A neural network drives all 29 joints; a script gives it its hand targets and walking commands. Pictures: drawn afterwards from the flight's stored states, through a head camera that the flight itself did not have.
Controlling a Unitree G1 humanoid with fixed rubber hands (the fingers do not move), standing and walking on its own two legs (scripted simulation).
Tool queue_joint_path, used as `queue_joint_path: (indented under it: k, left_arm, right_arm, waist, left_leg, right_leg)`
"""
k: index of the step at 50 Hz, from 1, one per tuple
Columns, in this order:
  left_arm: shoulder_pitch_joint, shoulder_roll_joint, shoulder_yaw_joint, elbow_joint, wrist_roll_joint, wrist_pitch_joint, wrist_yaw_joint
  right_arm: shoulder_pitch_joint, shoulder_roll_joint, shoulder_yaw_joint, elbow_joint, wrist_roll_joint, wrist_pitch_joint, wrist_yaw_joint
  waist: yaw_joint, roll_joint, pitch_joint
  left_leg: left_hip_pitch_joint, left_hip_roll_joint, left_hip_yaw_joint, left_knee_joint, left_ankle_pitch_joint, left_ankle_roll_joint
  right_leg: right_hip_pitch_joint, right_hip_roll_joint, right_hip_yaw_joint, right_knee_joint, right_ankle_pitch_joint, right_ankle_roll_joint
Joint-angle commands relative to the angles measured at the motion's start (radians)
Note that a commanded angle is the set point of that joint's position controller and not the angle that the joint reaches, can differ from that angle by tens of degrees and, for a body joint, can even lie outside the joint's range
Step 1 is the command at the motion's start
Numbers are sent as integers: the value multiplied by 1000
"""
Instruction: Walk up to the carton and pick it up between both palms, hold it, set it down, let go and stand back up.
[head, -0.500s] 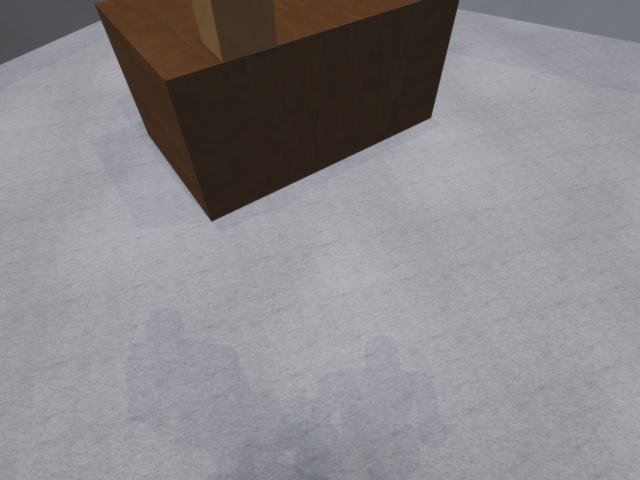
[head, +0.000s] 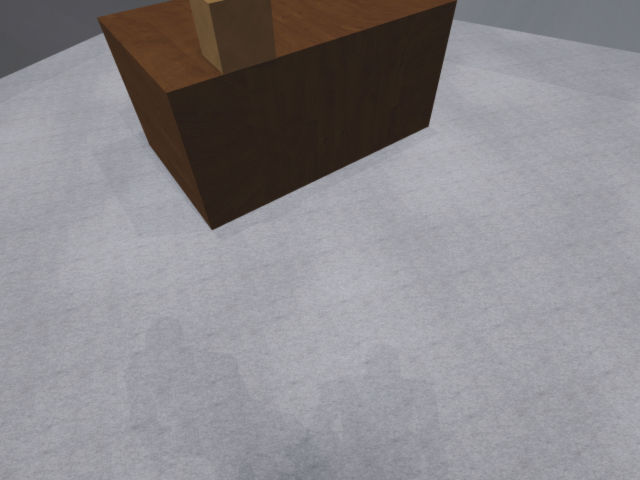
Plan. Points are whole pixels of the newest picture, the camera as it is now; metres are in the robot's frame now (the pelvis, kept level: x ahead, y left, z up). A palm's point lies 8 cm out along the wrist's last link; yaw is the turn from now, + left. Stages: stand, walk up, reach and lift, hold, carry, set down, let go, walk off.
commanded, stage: stand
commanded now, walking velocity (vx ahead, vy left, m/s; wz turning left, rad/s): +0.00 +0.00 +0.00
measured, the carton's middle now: (233, 24) +1.45 +0.31 -0.03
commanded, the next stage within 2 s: walk up in 1.24 s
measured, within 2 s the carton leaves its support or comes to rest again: neither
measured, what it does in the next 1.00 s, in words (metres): stands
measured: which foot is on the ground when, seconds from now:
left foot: down 0.00-1.00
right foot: down 0.00-1.00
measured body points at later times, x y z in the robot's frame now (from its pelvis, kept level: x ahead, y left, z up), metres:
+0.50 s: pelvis -0.01 +0.00 +0.00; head -0.01 +0.00 +0.45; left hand -0.04 +0.20 -0.16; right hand -0.04 -0.20 -0.16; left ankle +0.00 +0.12 -0.74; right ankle +0.00 -0.12 -0.74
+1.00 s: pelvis -0.01 +0.00 +0.00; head +0.00 +0.00 +0.45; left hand -0.05 +0.20 -0.16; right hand -0.04 -0.20 -0.16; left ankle +0.00 +0.12 -0.74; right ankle +0.00 -0.12 -0.74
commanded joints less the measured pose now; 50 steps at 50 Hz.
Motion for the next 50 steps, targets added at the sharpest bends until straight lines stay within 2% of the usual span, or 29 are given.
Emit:
queue_joint_path:
  k: [1,16,43,44,45,46,47,48,49,50]
  left_arm:
    - [54,76,14,-7,0,-13,6]
    - [91,44,0,51,1,-7,11]
    - [135,29,-7,58,0,-10,10]
    - [113,22,-8,53,0,-8,8]
    - [117,28,-5,54,-1,-8,7]
    - [136,41,-3,58,-3,-8,10]
    - [136,16,-8,62,-3,-8,14]
    - [138,34,-2,52,-2,-10,10]
    - [141,44,5,52,1,-11,10]
    - [117,32,-2,48,0,-9,6]
  right_arm:
    - [56,-79,-12,-4,0,-12,-6]
    - [76,-51,4,67,0,-5,-10]
    - [99,-43,13,80,2,-6,-7]
    - [85,-40,10,79,6,-1,-4]
    - [107,-55,5,81,2,-2,-6]
    - [98,-47,7,84,1,-4,-6]
    - [104,-46,9,77,-2,-8,-4]
    - [97,-28,12,80,-2,-8,-4]
    - [77,-41,9,76,-1,-7,-5]
    - [89,-42,8,75,-1,-6,-5]
  waist:
    - [2,3,26]
    - [-1,4,58]
    - [-1,2,62]
    - [-10,-23,66]
    - [-12,-2,66]
    - [2,-43,78]
    - [-9,-26,85]
    - [3,28,83]
    - [14,7,80]
    - [0,18,81]
  left_leg:
    - [-14,66,-67,-87,106,35]
    - [-31,64,-70,-110,47,30]
    - [-50,66,-75,-119,22,30]
    - [-32,54,-63,-109,25,25]
    - [-41,60,-69,-110,18,25]
    - [-37,63,-73,-107,28,29]
    - [-53,72,-83,-112,37,28]
    - [-77,64,-81,-126,26,28]
    - [-57,66,-82,-125,32,28]
    - [-67,64,-79,-120,21,27]
  right_leg:
    - [-16,-65,64,-82,114,-38]
    - [-38,-63,64,-102,62,-30]
    - [-58,-64,69,-109,37,-28]
    - [-96,-68,88,-134,-24,-28]
    - [-75,-64,79,-128,-19,-27]
    - [-86,-65,78,-134,-20,-26]
    - [-61,-63,76,-120,21,-30]
    - [-50,-66,71,-114,31,-26]
    - [-58,-59,72,-110,23,-30]
    - [-64,-64,74,-112,14,-30]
